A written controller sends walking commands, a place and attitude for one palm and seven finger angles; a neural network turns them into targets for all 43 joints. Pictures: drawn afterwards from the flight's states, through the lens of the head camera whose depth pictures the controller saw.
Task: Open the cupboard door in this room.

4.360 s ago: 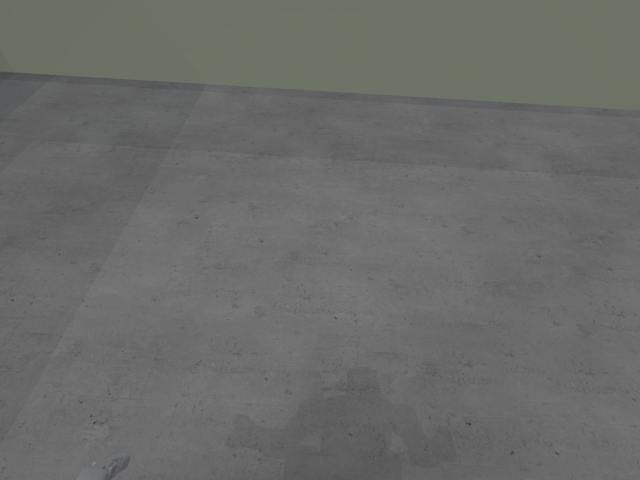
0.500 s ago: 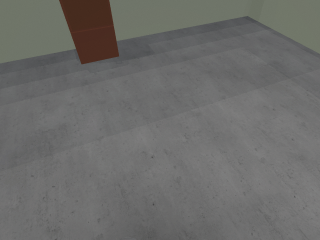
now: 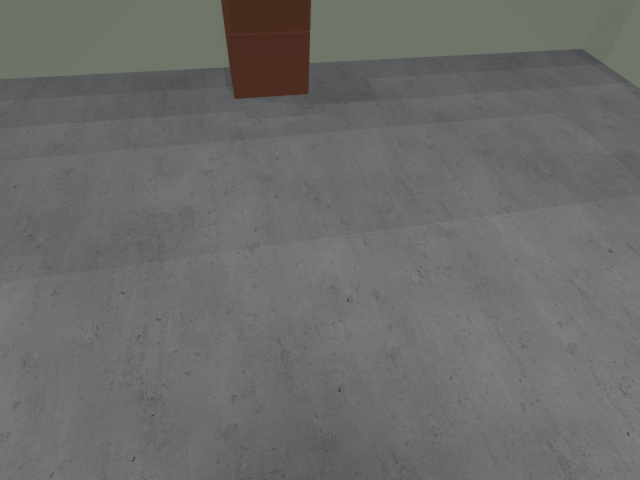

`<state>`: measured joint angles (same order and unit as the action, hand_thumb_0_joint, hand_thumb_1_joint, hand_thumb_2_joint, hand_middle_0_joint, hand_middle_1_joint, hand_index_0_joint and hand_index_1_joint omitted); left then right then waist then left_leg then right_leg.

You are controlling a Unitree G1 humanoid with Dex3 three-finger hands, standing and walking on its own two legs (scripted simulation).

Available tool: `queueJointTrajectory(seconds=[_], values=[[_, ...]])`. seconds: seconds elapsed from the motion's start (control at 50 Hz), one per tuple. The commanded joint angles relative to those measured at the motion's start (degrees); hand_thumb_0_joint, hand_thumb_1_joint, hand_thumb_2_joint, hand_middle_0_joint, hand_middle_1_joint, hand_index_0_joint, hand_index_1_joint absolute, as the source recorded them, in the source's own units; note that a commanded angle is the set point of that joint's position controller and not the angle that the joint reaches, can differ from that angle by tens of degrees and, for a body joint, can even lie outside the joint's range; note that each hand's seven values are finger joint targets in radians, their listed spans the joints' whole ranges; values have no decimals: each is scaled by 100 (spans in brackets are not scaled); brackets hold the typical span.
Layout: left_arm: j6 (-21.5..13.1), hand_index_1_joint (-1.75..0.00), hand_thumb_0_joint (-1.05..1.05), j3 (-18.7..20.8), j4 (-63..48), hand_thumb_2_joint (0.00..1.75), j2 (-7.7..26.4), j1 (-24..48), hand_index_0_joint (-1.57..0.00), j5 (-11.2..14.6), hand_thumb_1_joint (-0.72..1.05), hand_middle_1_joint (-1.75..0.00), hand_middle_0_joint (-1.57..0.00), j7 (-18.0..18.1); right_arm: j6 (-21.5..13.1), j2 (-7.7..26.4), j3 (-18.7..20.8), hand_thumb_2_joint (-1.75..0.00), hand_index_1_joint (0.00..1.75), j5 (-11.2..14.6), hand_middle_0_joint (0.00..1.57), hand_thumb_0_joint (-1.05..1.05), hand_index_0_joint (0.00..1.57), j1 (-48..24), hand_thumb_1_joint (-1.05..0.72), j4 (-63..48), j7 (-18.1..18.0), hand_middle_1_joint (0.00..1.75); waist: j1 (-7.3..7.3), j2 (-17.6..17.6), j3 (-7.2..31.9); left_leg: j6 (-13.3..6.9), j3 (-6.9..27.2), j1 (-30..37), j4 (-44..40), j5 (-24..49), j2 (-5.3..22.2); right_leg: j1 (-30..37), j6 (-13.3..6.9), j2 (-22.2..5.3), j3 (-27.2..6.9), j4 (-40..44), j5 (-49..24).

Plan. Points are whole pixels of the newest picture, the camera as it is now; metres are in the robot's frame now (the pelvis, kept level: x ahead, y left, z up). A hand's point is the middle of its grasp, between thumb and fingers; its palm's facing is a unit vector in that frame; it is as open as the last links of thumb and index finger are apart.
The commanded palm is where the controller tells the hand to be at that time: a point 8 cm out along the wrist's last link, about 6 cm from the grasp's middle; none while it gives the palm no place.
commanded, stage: stand and wait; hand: left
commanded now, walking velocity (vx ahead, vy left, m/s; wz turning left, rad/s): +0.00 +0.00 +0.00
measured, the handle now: out of the picture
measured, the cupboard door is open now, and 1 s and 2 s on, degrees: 0 0 0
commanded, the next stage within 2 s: turn or walk to find it in 0.26 s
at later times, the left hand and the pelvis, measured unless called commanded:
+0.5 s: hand out of the picture -0.03 +0.15 -0.17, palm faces +0.17 -0.96 -0.22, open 7.3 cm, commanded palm none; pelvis -0.04 -0.04 +0.00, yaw +8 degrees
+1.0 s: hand out of the picture -0.03 +0.20 -0.16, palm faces +0.32 -0.91 -0.27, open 7.4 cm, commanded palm none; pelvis -0.07 -0.03 -0.01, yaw +18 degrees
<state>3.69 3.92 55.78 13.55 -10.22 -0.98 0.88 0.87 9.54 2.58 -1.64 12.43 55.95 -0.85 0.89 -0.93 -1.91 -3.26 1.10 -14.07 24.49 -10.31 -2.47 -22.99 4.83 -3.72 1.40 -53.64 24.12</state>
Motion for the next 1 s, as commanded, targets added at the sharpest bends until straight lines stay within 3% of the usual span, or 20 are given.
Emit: queueJointTrajectory(seconds=[0.0, 0.1, 0.12, 0.14, 0.16, 0.18, 0.2, 0.24, 0.28, 0.34, 0.46, 0.54, 0.56, 0.58, 0.6, 0.62, 0.64, 0.7, 0.88, 0.98], values=[[-174, -30, 0, 1, -460, 90, 173, 37, -20, 24, 90, -30, -20, 61, 0, 1156, 286, -90, 30, -3, 20, 0, 20, 317, -90, -268, -56, 30, 122, 898, 367, -699, 1740, 688, -700, 1288, 1567, -62, -111, 71, -39, 783, 221], [-300, -30, 0, -69, -151, 90, 142, -655, -20, 36, 90, -30, -20, 108, -3, 999, 230, -90, 30, 49, 20, 0, 20, 116, -90, -190, -21, 30, -200, 672, 584, -310, 1436, -2, -308, 739, 1140, 1503, -232, 158, 73, 2961, -1110], [-363, -30, 0, -59, -100, 90, 335, -728, -20, 5, 90, -30, -20, 131, -15, 807, 195, -90, 30, 98, 20, 0, 20, 169, -90, -157, 6, 30, -209, 201, 597, -17, 1103, -452, 73, 281, 829, 2031, -305, -186, -318, 3491, -1387], [-432, -30, 0, -37, -94, 90, 683, -687, -20, -38, 90, -30, -20, 165, -14, 459, 109, -90, 30, 147, 20, 0, 20, 226, -90, -203, 19, 30, -143, -903, 479, 315, 517, -1104, 690, -752, 275, 2176, -680, -1225, -1554, 3838, -1202], [-424, -30, 0, -15, -210, 90, 933, -520, -20, -31, 90, -30, -20, 149, 32, 515, 107, -90, 30, 108, 20, 0, 20, 28, -90, -306, 20, 30, -207, -1328, 29, 422, 282, -1183, 1262, -1649, 69, 1390, -1200, -1880, -2090, 4162, -1109], [-422, -30, 0, -42, -249, 90, 805, -341, -20, -23, 90, -30, -20, 139, 101, 662, 170, -90, 30, 60, 20, 0, 20, 21, -90, -218, 35, 30, -162, -936, -73, 406, 382, -931, 1825, -1703, 173, 835, -1423, -1855, -1941, 4267, -708], [-436, -30, 0, -31, -257, 90, 718, -142, -20, -12, 90, -30, -20, 144, 175, 701, 187, -90, 30, 29, 20, 0, 20, 92, -90, -125, 41, 30, -81, -1204, -344, 394, 414, -924, 2138, -1557, 283, 477, -1390, -1574, -1802, 4347, -413], [-450, -30, 0, -123, -161, 90, 439, -57, -20, 6, 90, -30, -20, 121, 175, 598, 171, -90, 30, 46, 20, 0, 20, 286, -90, 131, 50, 30, 47, -753, -483, 421, 215, -840, 2470, -1187, 298, 602, -1285, -1122, -1217, 4144, -1165], [-461, -30, 0, -96, -135, 90, 476, -240, -20, 13, 90, -30, -20, 101, 193, 560, 177, -90, 30, 72, 20, 0, 20, 367, -90, 201, 58, 30, 11, -610, -357, 495, 68, -929, 2825, -1128, 270, 883, -1232, -1039, -796, 3951, -1776], [-466, -30, 0, -21, -61, 90, 510, -453, -20, -13, 90, -30, -20, 127, 202, 591, 201, -90, 30, 75, 20, 0, 20, 238, -90, 189, 54, 30, -99, -635, -278, 584, 40, -1123, 3054, -1283, 374, 1221, -1322, -1220, -731, 3816, -2283], [-415, -30, 0, 137, 57, 90, 794, -757, -20, -82, 90, -30, -20, 139, 124, 474, 133, -90, 30, 128, 20, 0, 20, -132, -90, 34, 47, 30, -357, -827, 134, 593, -237, -782, 1783, -1761, 400, 1790, -1492, -1522, -691, 3283, -3252], [-353, -30, 0, 150, 37, 90, 800, -518, -20, -3, 90, -30, -20, 123, 44, 511, 115, -90, 30, 130, 20, 0, 20, 379, -90, 180, 40, 30, -37, -618, 479, 528, -400, 452, 4, -254, 328, 1370, -933, -1277, -120, 2527, -2950], [-315, -30, 0, 113, -18, 90, 645, -519, -20, 44, 90, -30, -20, 107, -3, 723, 141, -90, 30, 112, 20, 0, 20, 502, -90, 198, 39, 30, 22, -70, 576, 404, 16, 936, -401, 258, 661, 917, -660, -989, 205, 1986, -2309], [-272, -30, 0, 62, -164, 90, 331, -563, -20, 72, 90, -30, -20, 73, -32, 1191, 244, -90, 30, 49, 20, 0, 20, 497, -90, 125, 23, 30, 9, 1319, 480, -96, 1499, 1199, -652, 1281, 1819, -187, -267, -350, 648, 1076, -659], [-232, -30, 0, 3, -280, 90, 227, -296, -20, 30, 90, -30, -20, 74, 11, 1426, 298, -90, 30, 41, 20, 0, 20, 524, -90, 96, 1, 30, 116, 1691, 318, -649, 1950, 843, -853, 1980, 2416, -461, -190, -144, 459, 229, 900], [-170, -30, 0, 15, -291, 90, 315, -41, -20, 4, 90, -30, -20, 83, 13, 1362, 287, -90, 30, 24, 20, 0, 20, 455, -90, 126, -32, 30, 145, 1278, 119, -770, 1783, 422, -909, 1613, 2357, -361, -222, -231, 133, -291, 806], [-136, -30, 0, 41, -230, 90, 299, -17, -20, -14, 90, -30, -20, 76, -12, 1182, 240, -90, 30, 30, 20, 0, 20, 271, -90, 86, -71, 30, 68, 1398, 10, -683, 1594, 240, -948, 1398, 2031, -446, -201, -269, -38, -479, 525], [-176, -30, 0, 48, -153, 90, 285, -175, -20, -8, 90, -30, -20, 6, -30, 1137, 196, -90, 30, 31, 20, 0, 20, -74, -90, -47, -84, 30, -61, 1056, 0, -542, 1094, 474, -710, 1647, 1577, -560, -167, -149, 20, -567, 85], [-208, -30, 0, 24, -480, 90, 259, 252, -20, 36, 90, -30, -20, 36, -2, 1276, 300, -90, 30, 6, 20, 0, 20, 258, -90, -203, -49, 30, 161, 1017, 294, -667, 1641, 798, -453, 2275, 1534, -243, -70, 59, -13, 530, 271], [-287, -30, 0, 45, -442, 90, 322, -341, -20, 67, 90, -30, -20, 61, 47, 1298, 343, -90, 30, 22, 20, 0, 20, -82, -90, -396, 5, 30, -152, 979, 539, -402, 1669, 94, -29, 1843, 1193, 1092, -148, 231, 122, 2347, -725]])
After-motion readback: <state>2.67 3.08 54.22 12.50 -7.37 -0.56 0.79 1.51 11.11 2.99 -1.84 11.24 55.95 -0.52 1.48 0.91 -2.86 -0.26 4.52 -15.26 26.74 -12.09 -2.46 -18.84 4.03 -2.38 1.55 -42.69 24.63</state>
